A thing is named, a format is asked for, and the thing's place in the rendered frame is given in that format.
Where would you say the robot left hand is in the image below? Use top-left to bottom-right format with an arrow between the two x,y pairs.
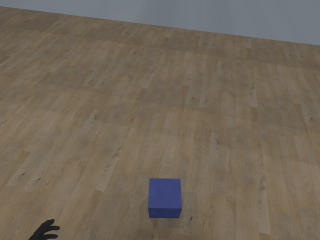
28,219 -> 60,240

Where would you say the carton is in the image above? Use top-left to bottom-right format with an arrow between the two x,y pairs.
148,178 -> 182,218

